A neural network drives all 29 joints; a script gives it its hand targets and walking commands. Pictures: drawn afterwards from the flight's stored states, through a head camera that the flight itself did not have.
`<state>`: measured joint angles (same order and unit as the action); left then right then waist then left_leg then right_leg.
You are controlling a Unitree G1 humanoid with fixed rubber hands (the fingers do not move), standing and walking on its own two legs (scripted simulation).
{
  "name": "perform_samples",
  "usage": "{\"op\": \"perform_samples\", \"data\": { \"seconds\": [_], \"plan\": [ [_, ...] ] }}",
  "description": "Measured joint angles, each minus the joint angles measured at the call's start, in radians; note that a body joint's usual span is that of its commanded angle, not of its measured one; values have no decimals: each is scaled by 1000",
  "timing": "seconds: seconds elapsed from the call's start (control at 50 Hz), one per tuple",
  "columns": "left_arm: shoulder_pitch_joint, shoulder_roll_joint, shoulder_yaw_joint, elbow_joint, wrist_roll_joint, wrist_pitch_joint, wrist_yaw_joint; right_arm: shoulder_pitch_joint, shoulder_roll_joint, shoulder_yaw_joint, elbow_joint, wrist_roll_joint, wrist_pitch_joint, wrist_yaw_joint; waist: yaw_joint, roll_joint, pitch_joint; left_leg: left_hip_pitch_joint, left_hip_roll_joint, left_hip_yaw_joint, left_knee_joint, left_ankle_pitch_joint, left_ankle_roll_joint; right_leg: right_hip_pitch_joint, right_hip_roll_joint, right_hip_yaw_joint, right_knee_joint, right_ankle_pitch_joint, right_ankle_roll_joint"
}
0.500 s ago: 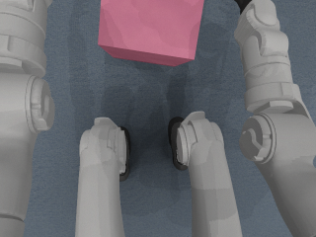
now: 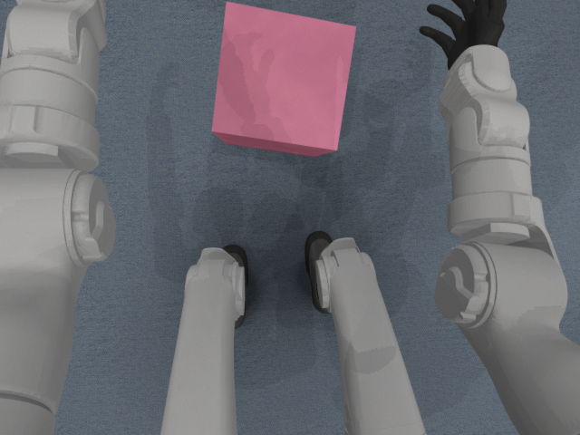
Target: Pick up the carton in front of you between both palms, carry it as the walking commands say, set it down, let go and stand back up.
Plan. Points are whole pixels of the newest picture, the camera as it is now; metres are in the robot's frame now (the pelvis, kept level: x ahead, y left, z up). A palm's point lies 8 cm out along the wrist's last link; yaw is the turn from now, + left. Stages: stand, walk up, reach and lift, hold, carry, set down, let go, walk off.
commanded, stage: set down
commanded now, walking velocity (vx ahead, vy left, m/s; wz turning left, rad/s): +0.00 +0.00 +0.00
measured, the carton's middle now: (279, 95) +0.54 -0.02 -0.44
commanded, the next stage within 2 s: let go in 0.18 s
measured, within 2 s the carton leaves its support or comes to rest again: neither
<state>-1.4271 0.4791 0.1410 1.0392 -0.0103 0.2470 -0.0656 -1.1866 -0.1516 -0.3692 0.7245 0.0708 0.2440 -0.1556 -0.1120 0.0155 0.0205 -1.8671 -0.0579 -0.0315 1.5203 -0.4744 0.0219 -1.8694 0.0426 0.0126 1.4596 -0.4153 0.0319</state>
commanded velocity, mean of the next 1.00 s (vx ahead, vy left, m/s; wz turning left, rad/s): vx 0.00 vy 0.00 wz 0.00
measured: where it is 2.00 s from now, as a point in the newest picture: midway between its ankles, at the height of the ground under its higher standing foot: (278, 293)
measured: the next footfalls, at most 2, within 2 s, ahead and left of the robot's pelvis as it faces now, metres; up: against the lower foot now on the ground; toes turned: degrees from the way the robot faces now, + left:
none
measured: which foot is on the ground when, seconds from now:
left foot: down 0.00-1.00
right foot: down 0.00-1.00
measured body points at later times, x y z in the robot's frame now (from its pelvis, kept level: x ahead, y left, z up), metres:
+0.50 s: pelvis +0.04 -0.01 +0.13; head +0.32 +0.01 +0.48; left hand +0.51 +0.21 +0.00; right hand +0.47 -0.21 +0.00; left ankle +0.07 +0.10 -0.53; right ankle +0.10 -0.13 -0.53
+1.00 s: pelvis +0.10 -0.02 +0.20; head +0.20 +0.00 +0.64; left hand +0.34 +0.22 +0.11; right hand +0.30 -0.25 +0.12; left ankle +0.07 +0.10 -0.53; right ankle +0.10 -0.13 -0.53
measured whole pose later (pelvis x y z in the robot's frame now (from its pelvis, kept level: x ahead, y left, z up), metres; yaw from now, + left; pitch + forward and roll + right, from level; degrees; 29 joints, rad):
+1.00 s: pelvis +0.10 -0.02 +0.20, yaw +1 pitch +13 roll +0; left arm -0.02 0.20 0.12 0.56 0.03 0.00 -0.02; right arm 0.11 -0.19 -0.04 0.45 0.03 0.01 0.07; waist -0.06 -0.03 -0.01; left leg -0.50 -0.03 -0.05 0.56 -0.29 0.01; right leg -0.53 0.04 0.05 0.56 -0.26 -0.01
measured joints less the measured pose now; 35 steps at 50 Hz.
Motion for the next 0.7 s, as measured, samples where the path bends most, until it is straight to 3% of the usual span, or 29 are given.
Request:
{"op": "perform_samples", "data": {
  "seconds": [0.22,0.32,0.52,0.7],
  "plan": [
    [59,-40,80,18,75,-35,-29,77,35,-44,-16,-72,-26,36,3,7,-34,197,-4,-11,-277,90,-4,198,-9,8,-271,84,-4],
    [141,-91,127,-26,127,-50,-11,153,44,-38,-41,-121,-45,72,16,3,-43,288,-8,-15,-393,128,-6,287,-15,11,-379,116,-8],
    [601,-253,138,-291,133,-90,93,519,13,97,-118,-174,-102,187,41,-11,-71,558,-12,-28,-597,167,-17,546,-25,10,-555,139,-26],
    [931,-272,74,-385,92,-156,79,817,-24,200,-155,-104,-162,232,36,-34,-77,840,6,-32,-736,174,-26,819,-13,13,-683,145,-41]
  ]
}}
